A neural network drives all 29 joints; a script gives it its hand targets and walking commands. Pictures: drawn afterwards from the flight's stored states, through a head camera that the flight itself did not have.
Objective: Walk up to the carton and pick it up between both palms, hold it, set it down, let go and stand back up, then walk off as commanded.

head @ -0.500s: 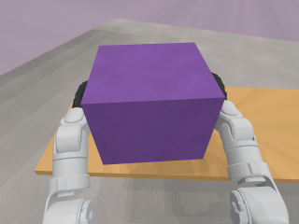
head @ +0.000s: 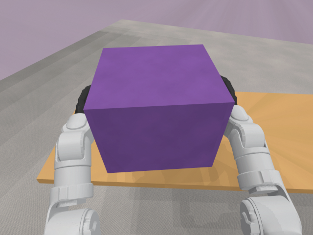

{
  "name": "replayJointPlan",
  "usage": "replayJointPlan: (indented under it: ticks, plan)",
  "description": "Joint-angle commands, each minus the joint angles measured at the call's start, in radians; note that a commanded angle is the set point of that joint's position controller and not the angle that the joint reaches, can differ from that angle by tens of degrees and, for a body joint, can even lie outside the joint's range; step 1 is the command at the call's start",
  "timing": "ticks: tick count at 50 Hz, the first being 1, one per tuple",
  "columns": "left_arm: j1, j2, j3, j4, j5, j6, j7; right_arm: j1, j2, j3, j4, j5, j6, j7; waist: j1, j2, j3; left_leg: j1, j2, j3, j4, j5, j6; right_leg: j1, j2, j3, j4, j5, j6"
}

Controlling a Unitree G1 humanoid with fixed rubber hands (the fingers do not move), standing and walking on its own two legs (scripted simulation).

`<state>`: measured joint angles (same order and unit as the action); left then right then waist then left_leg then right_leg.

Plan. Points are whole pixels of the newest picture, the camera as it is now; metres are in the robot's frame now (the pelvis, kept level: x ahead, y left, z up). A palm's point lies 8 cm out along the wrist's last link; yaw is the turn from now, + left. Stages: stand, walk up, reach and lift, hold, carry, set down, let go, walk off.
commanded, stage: hold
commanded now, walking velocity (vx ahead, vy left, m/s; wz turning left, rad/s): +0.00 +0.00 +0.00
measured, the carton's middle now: (156, 106) +0.38 +0.00 +0.19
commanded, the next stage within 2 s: none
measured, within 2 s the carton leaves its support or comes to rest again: neither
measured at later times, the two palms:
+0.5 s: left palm (84, 116) +0.35 +0.17 +0.18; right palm (227, 108) +0.36 -0.18 +0.19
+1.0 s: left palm (84, 116) +0.35 +0.17 +0.18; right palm (227, 107) +0.36 -0.18 +0.19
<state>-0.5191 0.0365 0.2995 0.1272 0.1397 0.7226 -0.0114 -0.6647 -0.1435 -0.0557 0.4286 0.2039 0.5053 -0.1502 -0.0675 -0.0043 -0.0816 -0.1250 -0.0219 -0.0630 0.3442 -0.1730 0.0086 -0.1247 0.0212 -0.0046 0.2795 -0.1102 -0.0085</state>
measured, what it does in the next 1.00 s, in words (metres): stands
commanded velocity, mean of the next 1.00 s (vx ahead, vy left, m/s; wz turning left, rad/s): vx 0.00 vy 0.00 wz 0.00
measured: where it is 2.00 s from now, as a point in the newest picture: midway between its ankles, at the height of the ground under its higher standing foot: outside the picture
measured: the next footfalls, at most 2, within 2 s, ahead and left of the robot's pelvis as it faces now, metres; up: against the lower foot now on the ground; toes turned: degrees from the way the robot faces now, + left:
none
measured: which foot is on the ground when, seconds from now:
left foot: down 0.00-1.00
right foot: down 0.00-1.00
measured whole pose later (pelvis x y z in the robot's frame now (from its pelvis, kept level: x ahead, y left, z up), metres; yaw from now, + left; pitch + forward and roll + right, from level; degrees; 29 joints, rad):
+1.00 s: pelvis +0.00 +0.00 +0.00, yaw +0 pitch -3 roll -1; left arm -0.52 0.04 0.30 0.13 0.14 0.72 -0.01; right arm -0.67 -0.14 -0.06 0.43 0.20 0.50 -0.15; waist -0.07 0.00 -0.08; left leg -0.13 -0.02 -0.06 0.34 -0.17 0.01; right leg -0.13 0.02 0.00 0.28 -0.11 -0.01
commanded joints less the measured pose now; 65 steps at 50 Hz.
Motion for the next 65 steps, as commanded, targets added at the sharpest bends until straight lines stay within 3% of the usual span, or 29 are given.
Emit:
replayJointPlan:
  ticks: [1,22,42,65]
  plan:
    - [-0.83,-0.477,-0.522,-0.222,-0.158,-0.084,-0.147,-0.761,0.587,0.381,-0.343,0.145,-0.07,0.147,-0.006,0.027,-0.432,0.043,-0.032,0.034,-0.039,0.227,-0.045,0.257,0.027,-0.004,0.008,0.227,0.026]
    - [-0.834,-0.5,-0.539,-0.221,-0.163,-0.08,-0.134,-0.771,0.569,0.365,-0.329,0.141,-0.08,0.165,-0.004,0.039,-0.426,0.071,-0.02,0.031,-0.037,0.233,-0.054,0.211,0.036,-0.012,-0.001,0.176,0.014]
    - [-0.835,-0.48,-0.523,-0.217,-0.161,-0.086,-0.141,-0.771,0.593,0.381,-0.34,0.142,-0.078,0.152,-0.001,0.02,-0.44,0.039,-0.032,0.037,-0.041,0.21,-0.04,0.253,0.024,-0.003,0.008,0.223,0.028]
    - [-0.832,-0.492,-0.537,-0.229,-0.162,-0.083,-0.141,-0.761,0.578,0.372,-0.334,0.142,-0.076,0.155,-0.008,0.037,-0.428,0.063,-0.024,0.031,-0.037,0.234,-0.051,0.228,0.032,-0.01,0.003,0.202,0.02]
